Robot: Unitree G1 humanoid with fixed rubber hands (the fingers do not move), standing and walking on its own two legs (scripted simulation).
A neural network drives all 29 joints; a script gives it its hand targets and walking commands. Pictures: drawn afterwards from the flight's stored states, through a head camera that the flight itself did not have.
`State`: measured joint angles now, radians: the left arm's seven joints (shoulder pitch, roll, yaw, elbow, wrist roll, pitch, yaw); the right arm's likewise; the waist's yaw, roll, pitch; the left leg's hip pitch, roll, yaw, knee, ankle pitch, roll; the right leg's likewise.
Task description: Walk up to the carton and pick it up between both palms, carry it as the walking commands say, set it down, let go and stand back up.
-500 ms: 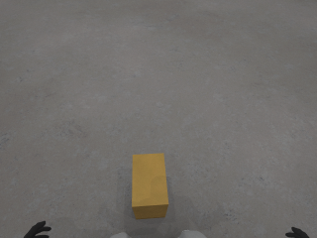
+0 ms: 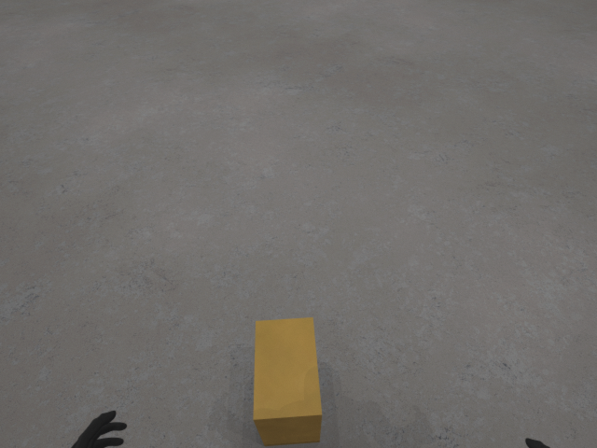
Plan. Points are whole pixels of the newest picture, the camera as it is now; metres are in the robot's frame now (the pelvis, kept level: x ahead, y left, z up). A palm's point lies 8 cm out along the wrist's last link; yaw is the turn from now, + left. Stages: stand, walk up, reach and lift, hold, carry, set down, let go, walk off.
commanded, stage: walk up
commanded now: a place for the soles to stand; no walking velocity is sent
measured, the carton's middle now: (288, 383) +0.42 +0.05 -0.62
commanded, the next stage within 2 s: reach and lift in 1.36 s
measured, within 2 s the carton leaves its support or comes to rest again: neither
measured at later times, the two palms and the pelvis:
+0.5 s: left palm out of the picture +0.12 +0.33 -0.09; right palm out of the picture +0.12 -0.29 -0.09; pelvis +0.01 +0.03 +0.01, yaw -1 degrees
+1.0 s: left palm out of the picture +0.14 +0.35 -0.10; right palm out of the picture +0.12 -0.28 -0.09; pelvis +0.02 +0.04 +0.01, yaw -2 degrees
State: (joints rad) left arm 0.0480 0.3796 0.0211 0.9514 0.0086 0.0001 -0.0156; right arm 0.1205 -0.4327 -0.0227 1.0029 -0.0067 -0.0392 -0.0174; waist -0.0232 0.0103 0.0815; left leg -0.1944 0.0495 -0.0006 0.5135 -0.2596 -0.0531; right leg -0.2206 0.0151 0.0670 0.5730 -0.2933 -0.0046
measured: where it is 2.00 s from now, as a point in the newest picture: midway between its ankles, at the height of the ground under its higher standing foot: outside the picture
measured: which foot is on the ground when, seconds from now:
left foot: down 0.00-1.00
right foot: down 0.00-1.00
